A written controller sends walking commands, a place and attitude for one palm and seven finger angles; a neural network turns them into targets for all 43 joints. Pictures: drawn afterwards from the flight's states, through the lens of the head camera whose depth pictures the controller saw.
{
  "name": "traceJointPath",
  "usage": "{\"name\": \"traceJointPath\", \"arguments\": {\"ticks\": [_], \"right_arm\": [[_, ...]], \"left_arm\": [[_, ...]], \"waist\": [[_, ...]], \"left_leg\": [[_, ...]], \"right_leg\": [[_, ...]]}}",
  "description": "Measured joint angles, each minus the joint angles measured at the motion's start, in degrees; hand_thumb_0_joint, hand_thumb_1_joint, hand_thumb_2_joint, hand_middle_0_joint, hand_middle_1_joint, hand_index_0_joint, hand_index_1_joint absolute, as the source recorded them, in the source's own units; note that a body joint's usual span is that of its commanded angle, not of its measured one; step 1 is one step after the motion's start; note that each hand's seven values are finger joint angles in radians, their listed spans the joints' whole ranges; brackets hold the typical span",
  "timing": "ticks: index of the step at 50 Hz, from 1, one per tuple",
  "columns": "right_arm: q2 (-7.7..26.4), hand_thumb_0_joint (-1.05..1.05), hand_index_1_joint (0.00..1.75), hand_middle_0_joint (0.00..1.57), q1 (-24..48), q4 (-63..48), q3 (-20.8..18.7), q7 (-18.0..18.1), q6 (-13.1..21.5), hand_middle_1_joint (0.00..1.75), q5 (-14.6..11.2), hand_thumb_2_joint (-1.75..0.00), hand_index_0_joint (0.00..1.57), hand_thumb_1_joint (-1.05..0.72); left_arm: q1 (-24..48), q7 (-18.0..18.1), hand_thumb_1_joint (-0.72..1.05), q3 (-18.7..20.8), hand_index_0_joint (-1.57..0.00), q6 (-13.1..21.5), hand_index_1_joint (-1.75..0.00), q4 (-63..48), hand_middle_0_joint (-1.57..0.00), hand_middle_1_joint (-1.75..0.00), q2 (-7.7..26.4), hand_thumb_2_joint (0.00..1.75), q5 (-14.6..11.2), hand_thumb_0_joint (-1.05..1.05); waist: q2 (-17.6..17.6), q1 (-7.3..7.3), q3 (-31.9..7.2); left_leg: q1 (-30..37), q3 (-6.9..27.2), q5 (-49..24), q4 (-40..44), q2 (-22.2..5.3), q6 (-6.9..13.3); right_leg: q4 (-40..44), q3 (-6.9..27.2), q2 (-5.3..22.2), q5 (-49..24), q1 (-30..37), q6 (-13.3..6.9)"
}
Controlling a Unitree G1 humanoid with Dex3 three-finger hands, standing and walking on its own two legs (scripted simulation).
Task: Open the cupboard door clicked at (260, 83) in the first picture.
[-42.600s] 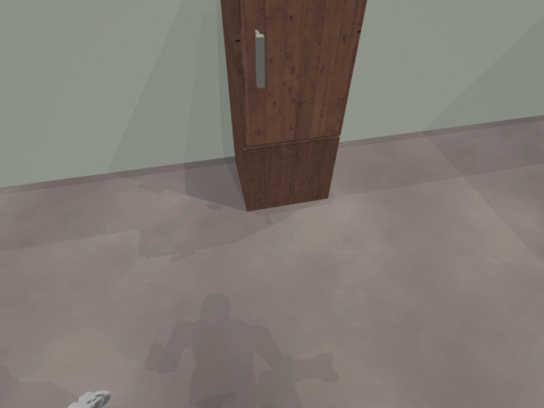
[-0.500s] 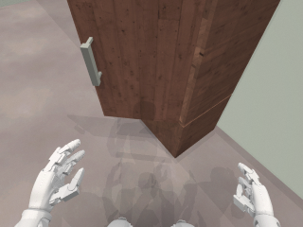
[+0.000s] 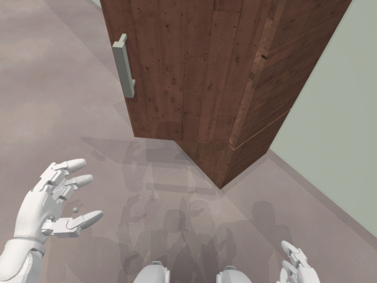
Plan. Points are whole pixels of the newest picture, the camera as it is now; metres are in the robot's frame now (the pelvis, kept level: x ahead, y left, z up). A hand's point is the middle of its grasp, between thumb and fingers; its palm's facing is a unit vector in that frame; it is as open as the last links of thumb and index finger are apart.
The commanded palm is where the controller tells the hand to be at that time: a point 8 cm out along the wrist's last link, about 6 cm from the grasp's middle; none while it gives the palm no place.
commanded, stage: raise the hand with hooked fingers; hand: left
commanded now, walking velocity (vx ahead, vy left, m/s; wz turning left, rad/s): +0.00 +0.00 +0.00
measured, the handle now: (126, 67) +0.63 +0.21 +0.08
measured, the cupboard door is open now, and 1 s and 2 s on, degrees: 47 47 47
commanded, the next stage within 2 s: move the hooked fingers beside the handle in 1.24 s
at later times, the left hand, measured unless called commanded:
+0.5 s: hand (55, 183) +0.28 +0.26 +0.08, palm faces +0.01 -1.00 -0.05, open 13.8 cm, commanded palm +0.26 +0.31 +0.09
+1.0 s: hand (68, 161) +0.31 +0.24 +0.10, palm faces -0.02 -1.00 -0.02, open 14.0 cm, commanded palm +0.29 +0.29 +0.10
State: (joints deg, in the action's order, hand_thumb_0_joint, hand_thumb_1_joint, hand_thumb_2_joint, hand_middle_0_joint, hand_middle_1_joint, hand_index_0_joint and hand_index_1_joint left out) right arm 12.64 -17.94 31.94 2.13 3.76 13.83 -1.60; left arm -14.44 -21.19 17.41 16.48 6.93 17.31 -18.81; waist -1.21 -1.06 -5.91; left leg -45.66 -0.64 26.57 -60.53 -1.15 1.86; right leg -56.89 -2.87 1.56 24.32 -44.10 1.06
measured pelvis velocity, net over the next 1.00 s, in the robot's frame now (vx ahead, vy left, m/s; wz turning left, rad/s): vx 0.03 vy -0.03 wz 0.00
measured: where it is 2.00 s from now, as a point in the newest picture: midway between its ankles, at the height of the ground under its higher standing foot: outside the picture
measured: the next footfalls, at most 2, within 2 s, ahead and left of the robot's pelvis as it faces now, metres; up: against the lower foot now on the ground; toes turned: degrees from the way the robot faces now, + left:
none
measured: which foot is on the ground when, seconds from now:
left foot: down 0.00-1.00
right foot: down 0.00-1.00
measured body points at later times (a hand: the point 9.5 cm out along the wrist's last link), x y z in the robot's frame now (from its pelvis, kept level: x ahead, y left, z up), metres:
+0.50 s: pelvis +0.02 +0.00 +0.02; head +0.06 +0.02 +0.46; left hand +0.27 +0.32 +0.09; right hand +0.21 -0.23 -0.05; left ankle +0.03 +0.10 -0.67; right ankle +0.04 -0.14 -0.67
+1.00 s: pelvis +0.03 -0.03 +0.03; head +0.07 -0.03 +0.47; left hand +0.31 +0.30 +0.11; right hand +0.17 -0.29 -0.05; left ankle +0.03 +0.09 -0.67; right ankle +0.04 -0.14 -0.67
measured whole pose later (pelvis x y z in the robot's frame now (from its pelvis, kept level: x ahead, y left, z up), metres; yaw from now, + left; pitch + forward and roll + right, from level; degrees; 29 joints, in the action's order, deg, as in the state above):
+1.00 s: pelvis +0.03 -0.03 +0.03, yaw +0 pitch +10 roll -1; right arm 17.3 -17.5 31.5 1.7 4.9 11.2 -2.4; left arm 2.7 -32.8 25.8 14.3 25.2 24.1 -21.3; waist -1.5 -0.7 -4.9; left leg -36.2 0.0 24.5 -51.1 -2.3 -0.3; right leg -48.8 -3.4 0.1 23.0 -35.4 -0.7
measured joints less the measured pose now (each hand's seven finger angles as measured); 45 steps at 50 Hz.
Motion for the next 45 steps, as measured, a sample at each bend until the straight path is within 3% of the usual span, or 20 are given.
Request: {"name": "traceJointPath", "arguments": {"ticks": [6,11,19,24,38,45], "right_arm": [[2.89,0.01,0.3,0.2,0.61,0.46,-0.49,0.16,0.9,0.3,-0.03,-0.9,0.21,-0.9],[3.17,0.01,0.3,0.2,2.53,-0.06,-0.45,0.79,1.13,0.3,-0.44,-0.9,0.21,-0.9],[2.25,0.01,0.3,0.2,3.36,-2.07,0.5,0.66,0.44,0.3,-0.55,-0.9,0.21,-0.9],[2.45,0.01,0.3,0.2,3.4,-1.92,1.18,0.79,-0.43,0.3,-0.62,-0.9,0.21,-0.9],[3.59,0.01,0.3,0.2,1.51,0.31,0.95,1.81,-1.87,0.3,-0.79,-0.9,0.21,-0.9],[4.67,0.01,0.3,0.2,0.48,-0.08,-0.11,1.48,-2.28,0.3,-0.88,-0.9,0.21,-0.9]], "left_arm": [[1.36,-0.48,-0.04,-0.68,-0.27,2.64,-0.9,0.18,-0.27,-0.91,0.46,0.49,1.13,0.0],[3.4,-2.67,-0.16,-1.19,-0.28,0.34,-0.98,1.0,-0.28,-0.99,1.78,0.44,1.36,0.0],[6.29,-2.69,-0.34,2.19,-0.29,-1.75,-1.1,2.49,-0.29,-1.11,3.73,0.36,-0.12,0.0],[9.3,-5.06,-0.43,3.27,-0.3,-3.71,-1.15,6.57,-0.3,-1.16,4.81,0.33,-0.14,-0.01],[17.14,-10.82,-0.49,8.37,-0.3,-4.0,-1.2,15.91,-0.3,-1.2,8.16,0.3,-2.43,-0.01],[17.73,-12.4,-0.5,8.05,-0.3,-3.92,-1.2,18.31,-0.3,-1.2,7.9,0.3,-2.56,-0.01]], "waist": [[0.06,0.9,0.37],[0.46,0.9,0.53],[0.32,1.3,0.09],[-0.31,1.77,0.31],[-0.71,1.12,1.11],[-0.83,0.61,0.88]], "left_leg": [[-0.37,0.51,0.47,-0.83,0.71,0.67],[1.27,0.56,0.57,0.03,0.69,0.75],[4.83,0.93,0.12,3.01,0.45,0.37],[5.83,1.28,-0.16,4.17,0.38,0.05],[8.55,1.32,-1.21,7.65,-0.58,-1.39],[9.18,0.85,-1.88,9.17,-0.93,-1.86]], "right_leg": [[-0.12,-0.5,0.65,0.4,0.36,0.52],[1.16,-0.55,0.57,0.24,2.17,0.66],[4.46,-0.94,0.2,-0.34,5.93,0.54],[5.53,-1.28,0.08,-0.47,6.98,0.38],[7.71,-1.29,-0.94,-0.93,8.84,-0.99],[8.38,-0.83,-1.29,-1.33,8.81,-1.46]]}}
